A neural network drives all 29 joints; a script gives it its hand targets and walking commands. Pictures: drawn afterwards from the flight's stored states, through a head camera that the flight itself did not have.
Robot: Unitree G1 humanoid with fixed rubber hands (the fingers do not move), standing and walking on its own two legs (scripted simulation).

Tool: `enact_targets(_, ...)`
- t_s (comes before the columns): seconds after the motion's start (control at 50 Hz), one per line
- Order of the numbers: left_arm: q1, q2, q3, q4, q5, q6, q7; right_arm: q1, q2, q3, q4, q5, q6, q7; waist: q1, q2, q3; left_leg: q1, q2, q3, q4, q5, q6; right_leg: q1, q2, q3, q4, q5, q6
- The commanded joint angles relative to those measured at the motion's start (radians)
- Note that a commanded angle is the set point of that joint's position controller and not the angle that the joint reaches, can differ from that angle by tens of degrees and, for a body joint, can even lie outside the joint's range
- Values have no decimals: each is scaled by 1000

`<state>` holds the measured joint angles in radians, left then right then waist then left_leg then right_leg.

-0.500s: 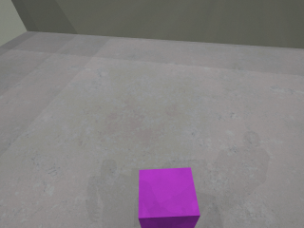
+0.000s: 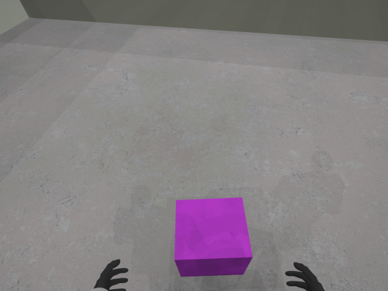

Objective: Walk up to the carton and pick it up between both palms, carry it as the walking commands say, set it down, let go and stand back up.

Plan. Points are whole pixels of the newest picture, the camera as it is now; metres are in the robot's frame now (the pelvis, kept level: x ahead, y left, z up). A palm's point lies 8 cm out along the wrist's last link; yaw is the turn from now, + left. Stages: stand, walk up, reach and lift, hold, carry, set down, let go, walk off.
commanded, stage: reach and lift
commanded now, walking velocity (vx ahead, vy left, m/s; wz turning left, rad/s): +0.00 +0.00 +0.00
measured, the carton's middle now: (210, 238) +0.44 -0.04 -0.61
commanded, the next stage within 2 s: none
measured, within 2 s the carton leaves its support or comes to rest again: neither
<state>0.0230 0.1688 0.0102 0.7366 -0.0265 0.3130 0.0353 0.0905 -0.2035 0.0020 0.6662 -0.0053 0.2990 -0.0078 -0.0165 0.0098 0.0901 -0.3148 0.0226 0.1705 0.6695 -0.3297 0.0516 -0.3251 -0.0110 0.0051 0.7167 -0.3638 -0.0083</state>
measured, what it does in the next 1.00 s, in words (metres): lowers itself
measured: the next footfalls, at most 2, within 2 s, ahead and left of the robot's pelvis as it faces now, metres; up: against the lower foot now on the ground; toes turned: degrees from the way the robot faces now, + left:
none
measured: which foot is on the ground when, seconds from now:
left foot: down 0.00-1.00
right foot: down 0.00-1.00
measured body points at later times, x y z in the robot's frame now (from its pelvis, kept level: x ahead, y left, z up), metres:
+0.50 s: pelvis -0.07 -0.02 -0.06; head +0.12 -0.05 +0.35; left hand +0.23 +0.20 -0.19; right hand +0.24 -0.24 -0.20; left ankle +0.02 +0.09 -0.72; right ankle +0.01 -0.11 -0.72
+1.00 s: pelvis -0.07 -0.02 -0.09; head +0.24 -0.03 +0.23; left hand +0.40 +0.19 -0.23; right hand +0.40 -0.25 -0.24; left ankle +0.02 +0.09 -0.72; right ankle +0.01 -0.11 -0.72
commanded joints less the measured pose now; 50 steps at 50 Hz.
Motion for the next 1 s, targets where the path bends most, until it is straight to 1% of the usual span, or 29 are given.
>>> enact_targets(0.0,-6,74,50,-148,28,-33,-30,-110,-113,-121,-195,-23,-36,35,12,-33,-148,-60,-2,-215,-2,296,5,-147,16,17,-65,243,-33)
enact_targets(0.02,-33,83,70,-145,36,-55,-40,-154,-112,-116,-213,-14,-58,35,22,-44,-167,-68,-7,-213,17,349,8,-145,12,27,-56,301,-24)
enact_targets(0.06,-61,101,118,-105,50,-88,-46,-223,-117,-123,-244,-25,-96,28,49,-90,-157,-114,-11,-207,43,317,9,-176,-3,43,-63,294,-18)
enact_targets(0.12,-148,134,150,-82,45,-140,-53,-275,-96,-110,-235,-1,-147,18,49,-112,-217,-159,-20,-211,87,307,17,-201,-22,63,-28,359,-5)
enact_targets(0.14,-150,147,167,-78,53,-154,-50,-294,-103,-111,-246,4,-159,13,63,-88,-230,-193,-19,-209,104,332,6,-200,-21,66,-3,392,-6)
enact_targets(0.16,-214,167,179,-84,49,-172,-53,-344,-119,-127,-230,-6,-170,9,52,-99,-257,-221,-18,-207,118,293,9,-207,-21,65,21,377,1)
enact_targets(0.18,-226,203,196,-64,43,-183,-51,-377,-123,-124,-259,2,-185,3,65,-145,-259,-255,-23,-202,138,280,6,-226,-30,76,25,404,12)
enact_targets(0.2,-260,214,202,-61,31,-194,-52,-401,-129,-129,-229,4,-190,-1,57,-133,-287,-274,-28,-195,149,264,6,-225,-30,75,46,420,14)
enact_targets(0.32,-626,313,225,-66,-50,-217,-45,-695,-146,-141,-184,62,-178,-34,40,-145,-370,-500,-23,-171,279,65,-1,-382,-32,91,134,180,33)
enact_targets(0.36,-661,344,252,-84,-49,-202,-47,-704,-139,-153,-199,80,-151,-54,31,-166,-510,-519,-26,-159,291,17,10,-292,-42,114,129,162,41)
enact_targets(0.4,-683,377,270,-122,-55,-186,-39,-725,-147,-147,-221,103,-126,-65,45,-200,-658,-553,-31,-162,286,35,17,-202,-42,130,166,216,65)
enact_targets(0.42,-689,412,309,-145,-40,-178,-35,-737,-148,-139,-234,113,-107,-71,80,-157,-728,-557,-27,-161,290,20,18,-142,-50,144,177,185,58)
enact_targets(0.44,-747,422,300,-183,-56,-174,-29,-803,-176,-160,-264,115,-95,-76,55,-165,-779,-564,-34,-161,293,32,16,-138,-38,143,193,196,67)
enact_targets(0.48,-818,437,326,-234,-68,-153,-20,-923,-220,-173,-321,123,-70,-79,79,-174,-937,-559,-38,-166,305,55,5,-74,-38,161,216,219,70)
enact_targets(0.52,-888,437,331,-191,-74,-128,-12,-1009,-264,-205,-292,89,-51,-83,66,-178,-915,-563,-39,-169,295,21,-1,-121,-26,145,213,138,65)
enact_targets(0.56,-933,416,326,-189,-73,-109,-10,-1049,-287,-236,-273,71,-41,-83,57,-134,-924,-522,-39,-181,286,62,-2,-155,-22,136,207,145,57)
enact_targets(0.58,-1000,370,297,-187,-83,-108,-8,-1122,-311,-264,-239,52,-48,-78,19,-116,-893,-526,-39,-193,291,75,-8,-248,-6,108,224,128,46)
enact_targets(0.62,-1031,327,280,-147,-75,-103,0,-1127,-309,-285,-170,36,-59,-68,15,-69,-824,-490,-41,-205,304,108,-16,-401,-1,83,229,125,35)
enact_targets(0.64,-1064,297,254,-141,-84,-108,5,-1147,-336,-314,-147,17,-72,-63,-8,-52,-842,-437,-42,-217,318,127,-22,-494,16,38,245,126,25)
enact_targets(0.68,-1049,254,228,-34,-86,-107,10,-1137,-313,-295,-42,40,-82,-45,10,-30,-739,-424,-41,-224,318,124,-28,-626,18,17,244,89,17)
enact_targets(0.72,-1112,241,245,-13,-74,-122,18,-1179,-334,-312,36,38,-100,-26,-12,-25,-730,-452,-37,-237,350,122,-34,-740,16,21,270,91,14)
enact_targets(0.74,-1111,231,243,27,-74,-123,24,-1179,-325,-306,80,44,-105,-16,-18,-35,-730,-444,-36,-249,353,143,-36,-780,21,8,291,105,14)
enact_targets(0.76,-1128,224,253,22,-67,-128,25,-1193,-333,-306,100,69,-115,-4,-6,-5,-768,-401,-40,-251,367,178,-36,-821,19,13,305,115,8)
enact_targets(0.78,-1145,241,277,19,-54,-138,30,-1215,-325,-284,101,86,-128,6,10,-18,-804,-399,-43,-249,385,202,-29,-825,15,19,308,127,9)
enact_targets(0.8,-1197,260,289,-7,-62,-150,35,-1269,-347,-287,89,95,-139,11,11,-41,-856,-404,-44,-254,394,223,-31,-819,17,19,314,153,11)
enact_targets(0.82,-1241,276,290,-32,-64,-151,37,-1308,-381,-301,89,116,-146,9,2,-16,-957,-340,-51,-253,405,258,-26,-793,19,18,316,182,6)
enact_targets(0.88,-1304,345,340,-72,-79,-170,54,-1405,-438,-306,22,153,-177,5,21,-35,-1199,-312,-58,-252,445,410,-22,-721,30,20,358,358,14)
enact_targets(0.9,-1342,388,366,-118,-83,-181,62,-1476,-462,-307,-63,174,-189,-2,35,-51,-1329,-282,-64,-251,476,484,-12,-687,31,26,378,435,17)
enact_targets(0.98,-1382,502,392,-333,-149,-174,77,-1559,-511,-268,-282,222,-165,-42,44,-180,-1874,-333,-109,-207,478,619,11,-203,38,40,417,796,45)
